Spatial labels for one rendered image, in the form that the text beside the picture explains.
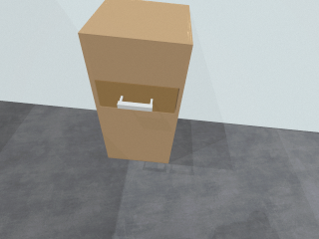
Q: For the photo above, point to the drawer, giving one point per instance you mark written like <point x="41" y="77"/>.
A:
<point x="164" y="98"/>

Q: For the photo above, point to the handle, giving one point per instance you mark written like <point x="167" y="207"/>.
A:
<point x="135" y="106"/>

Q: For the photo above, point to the cabinet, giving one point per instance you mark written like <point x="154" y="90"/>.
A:
<point x="144" y="43"/>

